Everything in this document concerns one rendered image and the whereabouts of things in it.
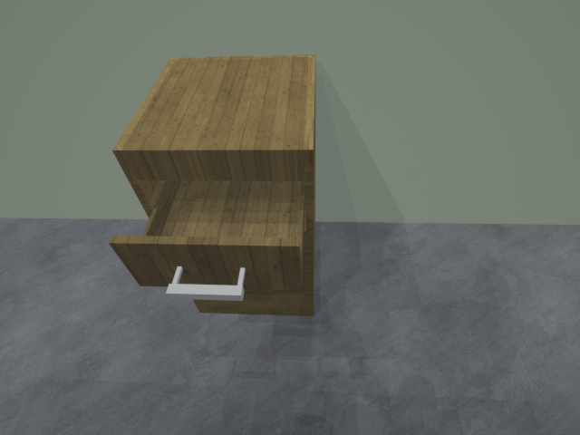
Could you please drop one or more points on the handle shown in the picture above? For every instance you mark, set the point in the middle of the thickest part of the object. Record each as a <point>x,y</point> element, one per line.
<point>206,292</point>

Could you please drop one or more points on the cabinet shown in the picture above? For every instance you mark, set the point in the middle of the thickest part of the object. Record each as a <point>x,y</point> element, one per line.
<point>242,118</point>

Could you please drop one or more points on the drawer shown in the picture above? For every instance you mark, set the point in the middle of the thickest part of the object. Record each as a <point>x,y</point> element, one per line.
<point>213,227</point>

